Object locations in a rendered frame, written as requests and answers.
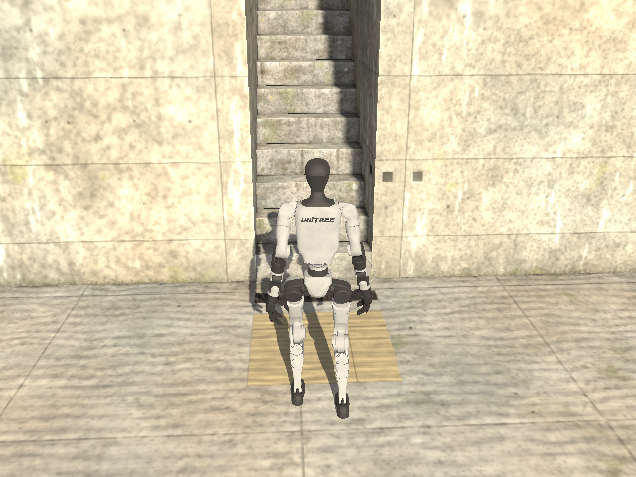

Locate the left robot upper arm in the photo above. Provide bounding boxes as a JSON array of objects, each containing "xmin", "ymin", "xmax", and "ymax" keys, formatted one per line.
[{"xmin": 275, "ymin": 201, "xmax": 297, "ymax": 258}]

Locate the robot right hand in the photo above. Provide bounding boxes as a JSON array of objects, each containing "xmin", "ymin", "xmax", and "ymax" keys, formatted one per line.
[{"xmin": 349, "ymin": 287, "xmax": 372, "ymax": 315}]

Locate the right robot thigh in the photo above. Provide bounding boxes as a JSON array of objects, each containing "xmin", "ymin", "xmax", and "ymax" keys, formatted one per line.
[{"xmin": 331, "ymin": 278, "xmax": 352, "ymax": 352}]

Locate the robot right forearm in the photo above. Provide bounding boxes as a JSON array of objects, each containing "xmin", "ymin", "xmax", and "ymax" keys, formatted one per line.
[{"xmin": 352, "ymin": 242, "xmax": 371, "ymax": 291}]

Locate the right robot upper arm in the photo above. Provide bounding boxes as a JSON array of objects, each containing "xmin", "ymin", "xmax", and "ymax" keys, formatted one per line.
[{"xmin": 339, "ymin": 201, "xmax": 362, "ymax": 257}]

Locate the left robot shin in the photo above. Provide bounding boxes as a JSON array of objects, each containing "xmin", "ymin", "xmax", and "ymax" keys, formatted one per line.
[{"xmin": 289, "ymin": 325, "xmax": 304, "ymax": 393}]

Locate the robot left hand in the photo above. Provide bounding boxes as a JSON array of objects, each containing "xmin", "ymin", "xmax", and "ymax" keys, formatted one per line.
[{"xmin": 266, "ymin": 295, "xmax": 289, "ymax": 325}]

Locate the robot left forearm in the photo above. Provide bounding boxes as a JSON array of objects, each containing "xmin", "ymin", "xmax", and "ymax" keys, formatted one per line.
[{"xmin": 267, "ymin": 244, "xmax": 286, "ymax": 297}]

